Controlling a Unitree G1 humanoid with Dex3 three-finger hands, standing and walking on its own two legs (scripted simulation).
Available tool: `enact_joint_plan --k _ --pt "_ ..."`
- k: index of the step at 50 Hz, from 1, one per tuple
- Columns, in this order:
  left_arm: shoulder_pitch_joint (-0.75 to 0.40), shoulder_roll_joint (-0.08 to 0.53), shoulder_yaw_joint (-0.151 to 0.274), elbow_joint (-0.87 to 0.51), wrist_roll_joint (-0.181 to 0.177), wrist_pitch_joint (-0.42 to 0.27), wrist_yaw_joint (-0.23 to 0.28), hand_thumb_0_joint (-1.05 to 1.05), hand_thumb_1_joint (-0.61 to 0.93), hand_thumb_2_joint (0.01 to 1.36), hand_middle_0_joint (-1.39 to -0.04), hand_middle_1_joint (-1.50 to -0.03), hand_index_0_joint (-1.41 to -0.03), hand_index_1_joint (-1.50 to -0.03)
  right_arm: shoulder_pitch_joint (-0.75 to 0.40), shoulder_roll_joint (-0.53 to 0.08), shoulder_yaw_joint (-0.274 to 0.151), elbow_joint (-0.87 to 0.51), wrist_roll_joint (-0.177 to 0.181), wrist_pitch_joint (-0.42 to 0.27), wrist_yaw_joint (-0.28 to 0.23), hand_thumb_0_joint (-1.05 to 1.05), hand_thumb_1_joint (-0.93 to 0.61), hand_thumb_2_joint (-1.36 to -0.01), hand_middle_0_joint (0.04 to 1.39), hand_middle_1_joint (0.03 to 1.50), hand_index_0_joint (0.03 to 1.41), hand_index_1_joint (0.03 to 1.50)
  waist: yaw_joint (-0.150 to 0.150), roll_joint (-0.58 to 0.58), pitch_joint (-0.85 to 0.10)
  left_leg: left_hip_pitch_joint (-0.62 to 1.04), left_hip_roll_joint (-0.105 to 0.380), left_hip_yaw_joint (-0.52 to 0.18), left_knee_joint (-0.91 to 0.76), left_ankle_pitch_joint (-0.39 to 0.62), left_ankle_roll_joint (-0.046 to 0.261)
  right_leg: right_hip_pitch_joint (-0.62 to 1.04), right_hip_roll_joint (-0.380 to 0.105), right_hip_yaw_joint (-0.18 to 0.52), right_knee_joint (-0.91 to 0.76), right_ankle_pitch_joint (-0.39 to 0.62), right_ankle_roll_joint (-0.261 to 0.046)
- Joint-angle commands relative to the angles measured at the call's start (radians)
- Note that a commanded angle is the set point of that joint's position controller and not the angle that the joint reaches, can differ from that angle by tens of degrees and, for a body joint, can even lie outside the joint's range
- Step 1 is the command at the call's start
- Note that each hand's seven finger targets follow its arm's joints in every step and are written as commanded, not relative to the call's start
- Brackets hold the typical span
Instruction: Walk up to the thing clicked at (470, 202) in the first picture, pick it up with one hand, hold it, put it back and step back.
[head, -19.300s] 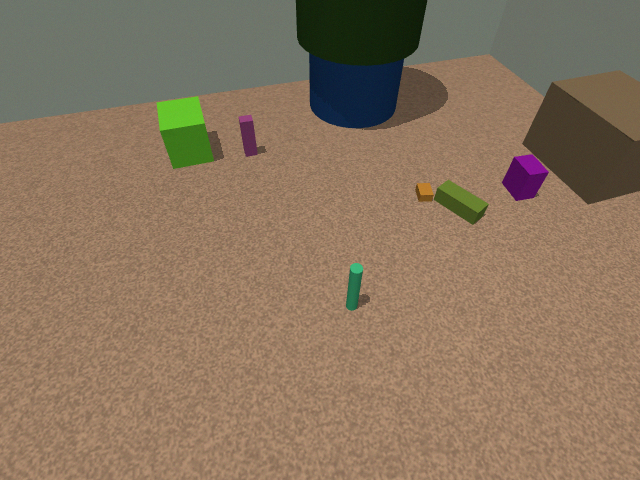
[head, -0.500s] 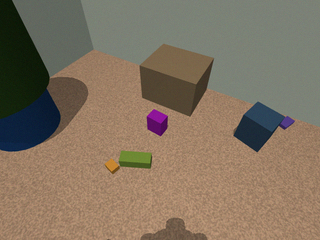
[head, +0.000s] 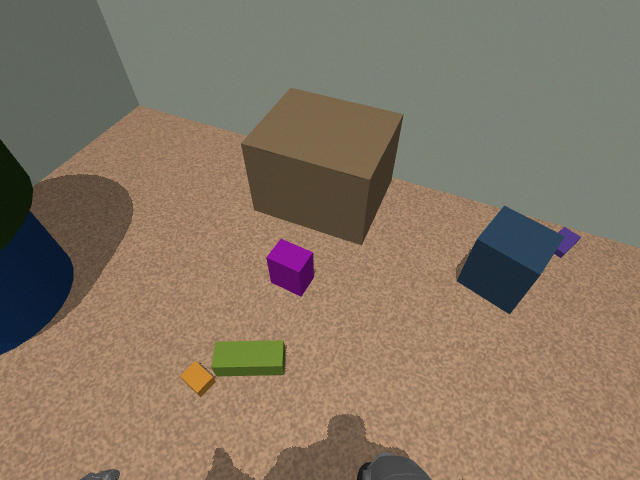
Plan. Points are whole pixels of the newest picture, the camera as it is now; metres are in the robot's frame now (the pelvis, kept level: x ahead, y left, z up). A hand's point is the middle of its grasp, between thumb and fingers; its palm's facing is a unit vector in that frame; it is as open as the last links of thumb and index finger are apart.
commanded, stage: walk up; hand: left
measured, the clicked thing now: (249, 358) +0.56 +0.22 -0.72
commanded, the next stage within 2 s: none
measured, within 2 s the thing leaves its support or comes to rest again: neither
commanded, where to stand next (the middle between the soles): +0.17 -0.02 m, yaw +1 degrees
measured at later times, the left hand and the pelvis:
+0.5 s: hand (157, 456) +0.19 +0.24 -0.16, palm faces +0.02 -0.95 -0.32, open 7.4 cm; pelvis +0.11 -0.02 -0.01, yaw +2 degrees
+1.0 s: hand (156, 478) +0.16 +0.23 -0.14, palm faces +0.01 -0.91 -0.41, open 7.4 cm; pelvis +0.10 -0.04 +0.00, yaw +1 degrees
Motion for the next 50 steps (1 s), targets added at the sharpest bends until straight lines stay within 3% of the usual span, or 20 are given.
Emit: enact_joint_plan --k 1,2,3,8,16,19,20,21,23,27,31,33,34,35,36,37,39,41,42,50 --pt "0.224 0.268 0.108 -0.051 0.008 -0.056 0.031 0.0 0.9 0.9 -0.2 -0.3 -0.2 -0.3 0.063 -0.18 -0.038 -0.121 0.021 -0.029 -0.024 0.0 -0.9 -0.9 0.2 0.3 0.2 0.3 0.14 -0.195 -0.211 -0.38 0.063 -0.019 0.514 0.474 0.079 0.543 -0.087 0.175 -0.153 -0.077 -0.101" --pt "0.242 0.307 0.111 -0.076 -0.001 -0.06 0.039 0.0 0.9 0.9 -0.2 -0.3 -0.2 -0.3 0.109 -0.149 -0.02 -0.127 0.024 -0.026 -0.026 0.0 -0.9 -0.9 0.2 0.3 0.2 0.3 0.124 -0.29 -0.227 -0.568 -0.069 -0.03 0.701 -0.06 0.048 0.623 -0.321 0.544 -0.236 -0.054 -0.205" --pt "0.194 0.315 0.115 -0.085 -0.018 -0.055 0.044 0.0 0.9 0.9 -0.2 -0.3 -0.2 -0.3 0.069 -0.242 -0.043 -0.11 0.022 -0.019 -0.038 0.0 -0.9 -0.9 0.2 0.3 0.2 0.3 0.136 -0.216 -0.186 -0.602 -0.025 -0.088 0.789 -0.119 0.054 0.542 -0.377 0.639 -0.277 -0.094 -0.285" --pt "0.052 0.209 0.076 -0.134 -0.023 -0.057 0.054 0.0 0.9 0.9 -0.2 -0.3 -0.2 -0.3 0.076 -0.211 -0.042 -0.073 0.019 -0.01 -0.014 0.0 -0.9 -0.9 0.2 0.3 0.2 0.3 0.038 -0.1 -0.001 -0.473 0.05 -0.135 0.67 0.086 0.041 0.131 -0.171 0.201 -0.329 -0.039 -0.183" --pt "0.031 0.201 0.047 -0.168 -0.009 -0.039 0.073 0.0 0.9 0.9 -0.2 -0.3 -0.2 -0.3 0.011 -0.151 -0.028 -0.06 0.006 -0.012 -0.038 0.0 -0.9 -0.9 0.2 0.3 0.2 0.3 0.058 -0.095 -0.113 -0.323 0.029 -0.025 0.189 0.249 -0.014 0.173 -0.174 0.067 -0.086 0.502 -0.18" --pt "-0.014 0.167 0.023 -0.173 -0.03 -0.008 0.08 0.0 0.9 0.9 -0.2 -0.3 -0.2 -0.3 0.025 -0.191 -0.044 -0.048 -0.004 -0.012 -0.052 0.0 -0.9 -0.9 0.2 0.3 0.2 0.3 0.008 0.003 -0.134 -0.178 0.02 -0.051 0.029 0.506 0.034 0.055 -0.111 0.058 0.064 0.199 -0.089" --pt "0.008 0.146 0.018 -0.174 -0.037 -0.001 0.08 0.0 0.9 0.9 -0.2 -0.3 -0.2 -0.3 -0.002 -0.255 -0.057 -0.062 -0.011 -0.011 -0.058 0.0 -0.9 -0.9 0.2 0.3 0.2 0.3 0.022 0.132 -0.149 -0.169 0.158 -0.207 -0.024 0.627 0.071 0.013 -0.035 0.018 0.14 0.03 -0.041" --pt "0.07 0.125 0.015 -0.15 -0.053 0.013 0.083 0.0 0.9 0.9 -0.2 -0.3 -0.2 -0.3 -0.055 -0.304 -0.06 -0.097 -0.013 -0.011 -0.059 0.0 -0.9 -0.9 0.2 0.3 0.2 0.3 0.048 0.2 -0.183 -0.212 0.345 -0.474 -0.101 0.643 0.187 0.025 0.08 0.011 0.25 -0.253 0.007" --pt "0.101 0.183 0.029 -0.102 -0.042 0.043 0.096 0.0 0.9 0.9 -0.2 -0.3 -0.2 -0.3 -0.129 -0.311 -0.058 -0.106 -0.002 -0.003 -0.063 0.0 -0.9 -0.9 0.2 0.3 0.2 0.3 0.048 0.203 -0.165 -0.307 0.421 -0.577 -0.12 0.492 0.32 0.066 0.046 0.11 0.47 -0.506 0.012" --pt "0.1 0.184 0.038 -0.057 -0.035 0.037 0.084 0.0 0.9 0.9 -0.2 -0.3 -0.2 -0.3 -0.193 -0.269 -0.042 -0.108 -0.003 0.01 -0.064 0.0 -0.9 -0.9 0.2 0.3 0.2 0.3 0.064 0.204 -0.155 -0.344 0.268 -0.303 -0.068 0.375 0.224 0.056 0.054 0.109 0.446 -0.416 0.004" --pt "0.102 0.167 0.03 -0.014 -0.032 0.009 0.083 0.0 0.9 0.9 -0.2 -0.3 -0.2 -0.3 -0.197 -0.263 -0.039 -0.092 -0.017 0.033 -0.044 0.0 -0.9 -0.9 0.2 0.3 0.2 0.3 0.037 0.244 -0.206 -0.252 0.229 -0.272 -0.023 0.234 0.193 0.099 0.051 0.013 0.139 -0.408 0.037" --pt "0.18 0.145 0.027 0.042 -0.024 -0.012 0.095 0.0 0.9 0.9 -0.2 -0.3 -0.2 -0.3 -0.245 -0.259 -0.035 -0.09 -0.011 0.055 -0.033 0.0 -0.9 -0.9 0.2 0.3 0.2 0.3 0.082 0.225 -0.209 -0.291 0.203 -0.218 0.076 0.234 0.175 0.22 0.062 -0.026 -0.151 -0.22 0.039" --pt "0.172 0.17 0.031 0.052 -0.01 -0.027 0.104 0.0 0.9 0.9 -0.2 -0.3 -0.2 -0.3 -0.262 -0.223 -0.022 -0.092 -0.002 0.064 -0.028 0.0 -0.9 -0.9 0.2 0.3 0.2 0.3 0.091 0.161 -0.169 -0.368 0.176 -0.186 0.151 0.277 0.137 0.256 0.044 0.028 -0.207 -0.153 0.031" --pt "0.123 0.206 0.035 0.034 0.005 -0.041 0.112 0.0 0.9 0.9 -0.2 -0.3 -0.2 -0.3 -0.263 -0.157 -0.002 -0.094 0.012 0.067 -0.023 0.0 -0.9 -0.9 0.2 0.3 0.2 0.3 0.074 0.026 -0.121 -0.453 0.12 -0.141 0.241 0.281 0.083 0.226 -0.071 0.243 -0.264 -0.181 0.005" --pt "0.037 0.306 0.052 0.005 0.014 -0.048 0.113 0.0 0.9 0.9 -0.2 -0.3 -0.2 -0.3 -0.277 -0.142 -0.002 -0.096 0.013 0.068 -0.024 0.0 -0.9 -0.9 0.2 0.3 0.2 0.3 0.053 -0.131 -0.049 -0.543 0.018 -0.097 0.252 0.027 0.026 0.119 -0.245 0.473 -0.304 -0.203 -0.087" --pt "-0.044 0.361 0.053 -0.016 0.014 -0.045 0.111 0.0 0.9 0.9 -0.2 -0.3 -0.2 -0.3 -0.289 -0.206 -0.026 -0.07 0.008 0.068 -0.033 0.0 -0.9 -0.9 0.2 0.3 0.2 0.3 0.041 -0.145 -0.026 -0.387 0.053 -0.152 0.318 -0.052 0.023 -0.052 -0.302 0.497 -0.261 -0.134 -0.164" --pt "-0.103 0.236 0.023 -0.024 -0.003 -0.05 0.106 0.0 0.9 0.9 -0.2 -0.3 -0.2 -0.3 -0.27 -0.21 -0.027 -0.025 0.017 0.052 -0.018 0.0 -0.9 -0.9 0.2 0.3 0.2 0.3 -0.008 -0.024 -0.024 -0.261 0.072 -0.121 0.14 0.175 0.036 -0.022 -0.154 0.205 -0.15 -0.024 -0.07" --pt "-0.068 0.199 0.016 0.015 -0.016 -0.057 0.109 0.0 0.9 0.9 -0.2 -0.3 -0.2 -0.3 -0.267 -0.178 -0.018 0.005 0.025 0.038 -0.015 0.0 -0.9 -0.9 0.2 0.3 0.2 0.3 0.018 -0.036 -0.104 -0.181 0.104 -0.164 0.115 0.622 0.075 0.082 -0.061 0.094 -0.088 0.186 0.009" --pt "-0.041 0.206 0.015 0.017 -0.019 -0.059 0.107 0.0 0.9 0.9 -0.2 -0.3 -0.2 -0.3 -0.269 -0.182 -0.017 0.004 0.022 0.039 -0.016 0.0 -0.9 -0.9 0.2 0.3 0.2 0.3 0.032 -0.06 -0.125 -0.158 0.101 -0.149 0.117 0.65 0.085 0.097 -0.051 0.101 -0.08 0.209 0.012" --pt "-0.081 0.214 0.004 0.05 -0.011 -0.046 0.105 0.0 0.9 0.9 -0.2 -0.3 -0.2 -0.3 -0.327 -0.191 -0.006 0.072 0.015 0.055 -0.004 0.0 -0.9 -0.9 0.2 0.3 0.2 0.3 0.035 -0.036 -0.085 -0.185 0.074 -0.165 0.017 0.276 0.043 0.073 -0.083 0.137 -0.242 -0.205 -0.003"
